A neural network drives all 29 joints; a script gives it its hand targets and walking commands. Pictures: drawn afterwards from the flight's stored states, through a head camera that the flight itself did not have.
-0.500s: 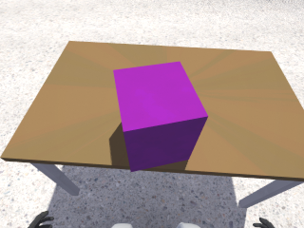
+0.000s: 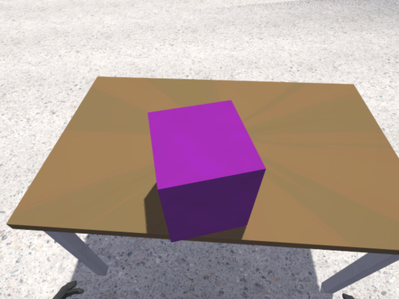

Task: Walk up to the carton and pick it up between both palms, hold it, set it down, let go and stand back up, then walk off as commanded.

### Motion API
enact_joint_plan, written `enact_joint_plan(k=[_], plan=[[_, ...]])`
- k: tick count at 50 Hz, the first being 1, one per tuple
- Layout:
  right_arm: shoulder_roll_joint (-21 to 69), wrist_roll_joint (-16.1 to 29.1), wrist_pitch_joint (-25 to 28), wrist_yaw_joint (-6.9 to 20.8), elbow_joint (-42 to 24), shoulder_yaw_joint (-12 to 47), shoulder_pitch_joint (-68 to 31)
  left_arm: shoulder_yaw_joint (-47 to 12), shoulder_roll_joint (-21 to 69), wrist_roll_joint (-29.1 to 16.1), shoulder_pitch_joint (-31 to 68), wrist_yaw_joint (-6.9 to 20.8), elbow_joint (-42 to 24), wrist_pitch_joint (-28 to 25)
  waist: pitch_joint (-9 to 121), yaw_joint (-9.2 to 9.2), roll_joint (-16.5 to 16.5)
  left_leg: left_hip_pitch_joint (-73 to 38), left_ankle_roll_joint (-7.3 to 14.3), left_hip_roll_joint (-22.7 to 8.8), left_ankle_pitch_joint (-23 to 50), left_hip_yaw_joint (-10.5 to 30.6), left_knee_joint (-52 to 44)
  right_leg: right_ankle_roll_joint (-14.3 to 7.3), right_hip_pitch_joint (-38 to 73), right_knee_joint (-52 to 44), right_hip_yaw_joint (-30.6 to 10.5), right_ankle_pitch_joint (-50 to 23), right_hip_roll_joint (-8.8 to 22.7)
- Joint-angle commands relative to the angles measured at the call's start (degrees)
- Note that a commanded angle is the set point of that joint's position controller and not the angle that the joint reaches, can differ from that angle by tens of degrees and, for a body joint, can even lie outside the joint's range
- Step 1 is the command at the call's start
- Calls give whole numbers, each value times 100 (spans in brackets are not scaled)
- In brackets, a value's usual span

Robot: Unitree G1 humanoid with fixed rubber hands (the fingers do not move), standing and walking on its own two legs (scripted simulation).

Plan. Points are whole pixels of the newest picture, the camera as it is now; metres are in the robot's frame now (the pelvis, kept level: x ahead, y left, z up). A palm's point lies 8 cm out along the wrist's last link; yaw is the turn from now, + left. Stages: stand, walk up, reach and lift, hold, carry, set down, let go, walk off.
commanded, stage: walk up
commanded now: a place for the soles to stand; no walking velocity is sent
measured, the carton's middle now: (200, 172) +0.40 +0.01 -0.01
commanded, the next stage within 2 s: reach and lift in 0.92 s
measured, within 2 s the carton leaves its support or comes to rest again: neither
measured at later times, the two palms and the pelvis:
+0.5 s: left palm out of the picture +0.12 +0.30 -0.09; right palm out of the picture +0.09 -0.31 -0.10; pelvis +0.00 +0.00 +0.00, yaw +0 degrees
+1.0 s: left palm out of the picture +0.12 +0.31 -0.09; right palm out of the picture +0.09 -0.30 -0.10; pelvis +0.00 +0.01 +0.00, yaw +0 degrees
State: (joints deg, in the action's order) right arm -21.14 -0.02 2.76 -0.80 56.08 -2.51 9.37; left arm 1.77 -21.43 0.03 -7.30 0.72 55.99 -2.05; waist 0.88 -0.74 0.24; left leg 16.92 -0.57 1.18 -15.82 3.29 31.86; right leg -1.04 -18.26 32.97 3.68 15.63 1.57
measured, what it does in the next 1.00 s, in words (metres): stands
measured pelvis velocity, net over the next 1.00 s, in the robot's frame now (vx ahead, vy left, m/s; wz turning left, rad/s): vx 0.00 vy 0.01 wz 0.00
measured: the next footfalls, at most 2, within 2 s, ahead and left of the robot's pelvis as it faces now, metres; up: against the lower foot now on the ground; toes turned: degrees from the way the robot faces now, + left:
none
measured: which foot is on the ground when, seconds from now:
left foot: down 0.00-1.00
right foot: down 0.00-1.00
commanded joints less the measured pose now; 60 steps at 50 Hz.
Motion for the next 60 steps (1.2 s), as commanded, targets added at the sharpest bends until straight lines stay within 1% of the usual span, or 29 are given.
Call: enact_joint_plan(k=[1,2,6,8,12,17,18,19,20,21,26,27,31,33,34,38,40,42,44,45,46,47,49,52,54,56,58,59,60], plan=[[-1125,-38,119,9,-72,-58,-215,215,-1220,85,358,-67,-93,-112,535,129,-141,-373,280,-486,1320,390,-506,-231,923,-1052,-821,-717,792],[-1087,-58,112,15,-90,-67,-208,217,-1209,88,381,-78,-139,-113,576,62,-167,-428,275,-501,1448,409,-542,-249,892,-1020,-759,-721,794],[-1133,-72,108,20,-93,-62,-259,192,-1175,67,481,-74,-138,-83,432,115,-149,-330,298,-538,1386,464,-604,-205,846,-1010,-704,-632,768],[-1098,-46,110,20,-62,-11,-277,238,-1233,94,467,-74,-92,-97,537,106,-315,-412,319,-562,1422,481,-666,-185,940,-1042,-712,-601,728],[-1090,-87,85,20,-42,-53,-306,205,-1169,67,504,-77,-84,-80,546,111,-167,-496,264,-512,1445,365,-641,-224,969,-1116,-701,-781,785],[-1104,-73,66,7,-3,-32,-227,204,-1238,97,613,-66,-144,-71,512,77,-394,-468,278,-516,1267,396,-679,-193,931,-1193,-731,-534,734],[-1151,-81,76,33,-37,-50,-268,211,-1190,85,591,-73,-120,-71,457,88,-204,-454,258,-492,1181,408,-693,-177,872,-1202,-736,-375,716],[-1086,-75,72,27,-64,-39,-298,178,-1176,94,575,-69,-95,-68,260,80,-410,-381,265,-540,1175,490,-810,-160,790,-1229,-660,-358,665],[-1120,-79,82,35,-9,-49,-276,191,-1143,90,598,-78,-102,-68,415,89,-301,-448,301,-570,1201,504,-831,-157,945,-1226,-683,-363,671],[-1107,-50,68,53,-23,-9,-343,203,-1201,109,473,-72,-88,-69,481,174,-413,-461,317,-544,1121,485,-818,-150,990,-1270,-707,-343,710],[-1110,-61,26,48,-10,-27,-261,196,-1258,106,482,-103,-95,-106,542,141,-230,-360,245,-486,1341,376,-683,-155,1240,-1336,-800,-678,837],[-1010,-73,15,46,48,-40,-211,170,-1247,112,583,-105,-61,-115,439,76,-447,-387,277,-475,1258,368,-745,-184,1185,-1349,-767,-598,849],[-1082,-79,-10,51,65,-48,-259,171,-1240,91,536,-97,-53,-98,443,130,-189,-448,312,-529,1040,516,-852,-169,981,-1387,-790,-153,815],[-1089,-66,-4,57,49,-10,-314,155,-1232,131,625,-87,-69,-87,240,134,-429,-273,332,-552,898,618,-963,-110,896,-1388,-739,42,693],[-1104,-92,12,65,102,-34,-289,163,-1171,100,560,-79,-19,-84,345,146,-148,-274,321,-551,800,580,-1026,-95,1058,-1384,-724,52,706],[-1070,-65,17,96,44,-28,-214,175,-1206,139,553,-76,-44,-96,406,87,-370,-381,297,-542,915,597,-978,-124,1028,-1378,-730,-77,696],[-1092,-110,20,90,80,-37,-297,155,-1144,114,553,-78,-33,-91,251,95,-64,-235,318,-591,773,626,-1079,-115,927,-1341,-733,45,675],[-1060,-99,17,97,67,-38,-327,166,-1169,123,524,-77,-1,-82,289,146,-172,-277,274,-569,799,620,-1083,-91,1026,-1397,-694,117,646],[-1046,-81,19,88,58,-24,-353,153,-1142,125,543,-77,28,-97,390,118,-340,-389,283,-598,1121,655,-1057,-59,1070,-1353,-638,-319,625],[-1077,-94,16,78,87,-28,-348,151,-1209,120,504,-71,1,-114,451,146,-106,-421,312,-561,1160,562,-962,-80,1147,-1342,-692,-438,692],[-1050,-61,17,81,63,-17,-298,170,-1214,125,524,-69,-9,-113,556,144,-259,-446,309,-537,1117,580,-918,-96,1171,-1298,-722,-497,715],[-256,-671,856,180,-774,-809,-2309,461,-845,-360,2501,-282,-2020,794,102,22,-620,676,106,-195,-805,-652,-526,-80,495,-509,-9,906,-56],[-478,-787,749,413,-716,-882,-1954,440,-734,-255,1899,-382,-2523,1670,-427,-160,-670,857,125,-270,-1097,-798,-307,-123,349,-238,-167,1143,-141],[-820,-649,615,545,-840,-894,-1479,429,-585,-70,1391,-351,-2930,2127,-157,-125,-425,1079,184,-420,-1096,-769,-599,-31,1081,-54,85,479,-321],[-869,-480,615,544,-838,-797,-1107,367,-531,132,1023,-321,-3388,2315,450,-158,-113,459,54,-434,-322,-690,-517,-67,1340,-79,124,-223,-350],[-858,-342,636,567,-923,-738,-752,499,-456,228,694,-332,-3631,2320,790,-132,-216,-502,-109,-256,1032,-555,-284,-134,1124,-331,104,-810,-302],[-845,-160,684,588,-953,-629,-517,583,-304,301,426,-349,-3846,2310,933,-136,-43,-966,-192,-234,1949,-389,-234,-116,1213,-465,121,-1429,-326],[-878,-107,685,593,-1094,-573,-572,695,-304,405,228,-360,-3724,2294,771,33,-159,-900,-149,-208,2042,-406,-317,-86,1365,-536,100,-1640,-312],[-793,-25,683,606,-1107,-479,-546,779,-267,426,194,-348,-3727,2289,731,44,-228,-900,-90,-135,1932,-469,-400,-20,1440,-619,71,-1840,-295]])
